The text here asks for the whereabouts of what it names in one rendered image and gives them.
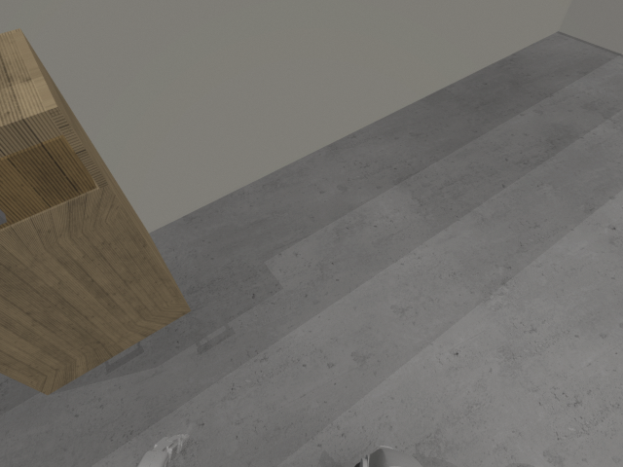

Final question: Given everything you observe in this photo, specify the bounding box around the drawer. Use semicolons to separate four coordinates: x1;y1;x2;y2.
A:
0;134;96;230

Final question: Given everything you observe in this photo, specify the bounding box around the cabinet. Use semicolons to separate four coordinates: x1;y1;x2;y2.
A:
0;28;191;395

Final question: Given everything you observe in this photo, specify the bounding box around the robot right shin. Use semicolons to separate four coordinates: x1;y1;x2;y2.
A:
372;446;393;453

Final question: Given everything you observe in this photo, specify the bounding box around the left robot hand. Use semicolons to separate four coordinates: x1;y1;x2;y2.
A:
136;434;190;467

